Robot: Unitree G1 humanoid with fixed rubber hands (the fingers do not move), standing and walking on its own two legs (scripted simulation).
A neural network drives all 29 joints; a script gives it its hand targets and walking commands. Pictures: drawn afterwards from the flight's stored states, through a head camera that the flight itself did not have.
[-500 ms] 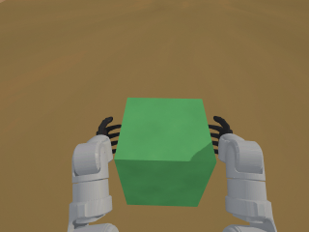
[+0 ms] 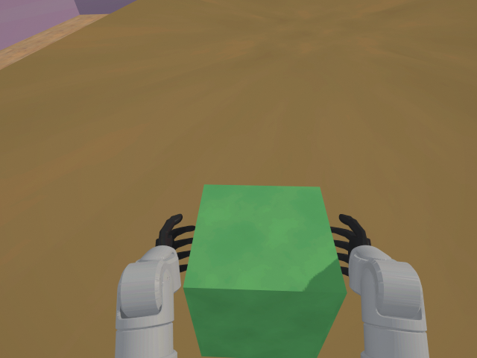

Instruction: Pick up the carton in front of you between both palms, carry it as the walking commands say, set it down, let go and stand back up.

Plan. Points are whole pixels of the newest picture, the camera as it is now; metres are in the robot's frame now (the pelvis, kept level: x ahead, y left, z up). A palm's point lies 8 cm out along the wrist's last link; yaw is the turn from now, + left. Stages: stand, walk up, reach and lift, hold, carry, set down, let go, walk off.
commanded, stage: carry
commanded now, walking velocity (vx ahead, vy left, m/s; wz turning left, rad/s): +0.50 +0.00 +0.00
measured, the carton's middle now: (259, 272) +0.29 +0.01 -0.01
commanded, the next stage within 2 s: none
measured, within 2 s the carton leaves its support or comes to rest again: neither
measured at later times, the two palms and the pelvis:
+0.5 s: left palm (183, 150) +0.58 +0.19 +0.06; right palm (307, 150) +0.55 -0.11 +0.07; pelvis +0.31 +0.06 +0.00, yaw -3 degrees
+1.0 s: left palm (202, 100) +0.79 +0.17 +0.09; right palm (304, 98) +0.79 -0.13 +0.08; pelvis +0.52 +0.02 -0.01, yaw +0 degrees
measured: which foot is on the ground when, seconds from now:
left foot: up 0.00-0.26, down 0.28-0.74, up 0.76-0.86, down 0.88-1.00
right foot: down 0.00-0.32, up 0.34-0.68, down 0.70-1.00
